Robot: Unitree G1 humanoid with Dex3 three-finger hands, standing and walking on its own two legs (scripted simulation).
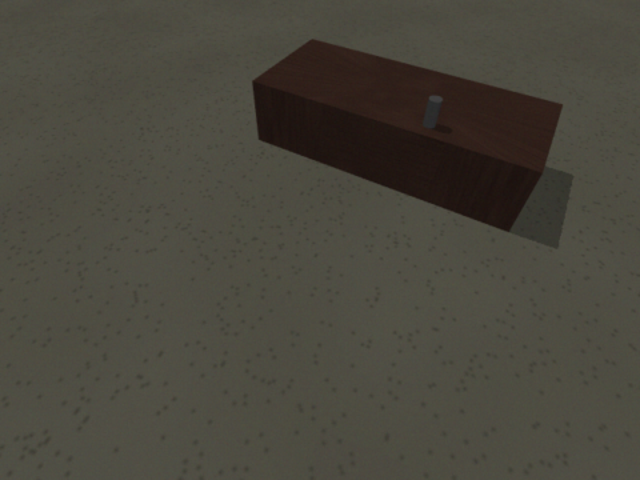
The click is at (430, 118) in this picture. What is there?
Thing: slim round
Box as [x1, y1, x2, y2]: [423, 95, 442, 128]
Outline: 435,95 429,97 423,120 423,125 430,128 435,125 442,100 439,96
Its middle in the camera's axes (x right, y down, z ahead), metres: +0.47 -0.54 +1.62
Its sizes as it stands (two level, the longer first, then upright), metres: 0.054 0.054 0.119
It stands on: a support 0.33 m high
